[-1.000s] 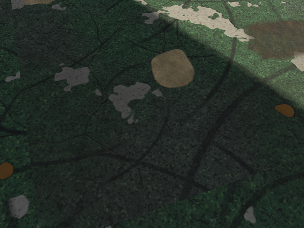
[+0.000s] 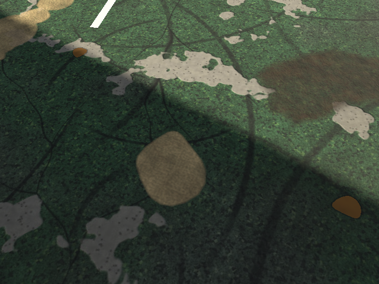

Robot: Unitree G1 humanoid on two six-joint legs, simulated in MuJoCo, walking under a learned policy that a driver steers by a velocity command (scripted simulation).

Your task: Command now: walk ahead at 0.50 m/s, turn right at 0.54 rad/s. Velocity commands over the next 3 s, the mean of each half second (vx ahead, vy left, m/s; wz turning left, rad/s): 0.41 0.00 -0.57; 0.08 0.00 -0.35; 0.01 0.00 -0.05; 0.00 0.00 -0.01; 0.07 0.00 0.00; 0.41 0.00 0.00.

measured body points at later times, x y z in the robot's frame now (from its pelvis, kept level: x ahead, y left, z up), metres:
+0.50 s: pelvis +0.25 -0.08 +0.00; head +0.29 -0.11 +0.44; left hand +0.42 +0.17 -0.10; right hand +0.35 -0.39 -0.11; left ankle +0.39 +0.08 -0.67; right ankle +0.25 -0.15 -0.75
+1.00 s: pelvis +0.37 -0.08 -0.01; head +0.40 -0.09 +0.44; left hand +0.61 +0.11 -0.13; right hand +0.37 -0.37 -0.13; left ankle +0.48 -0.01 -0.75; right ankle +0.29 -0.20 -0.74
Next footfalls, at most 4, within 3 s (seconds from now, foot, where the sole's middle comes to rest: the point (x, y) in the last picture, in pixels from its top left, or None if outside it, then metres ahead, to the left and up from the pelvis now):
0.24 right None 0.29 -0.15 -0.78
0.70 left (196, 278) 0.51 -0.02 -0.78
1.02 right None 0.33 -0.22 -0.78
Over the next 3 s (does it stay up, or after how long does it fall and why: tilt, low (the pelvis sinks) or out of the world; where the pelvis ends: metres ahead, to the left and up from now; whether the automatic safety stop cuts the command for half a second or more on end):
stays up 0.61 -0.22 -0.03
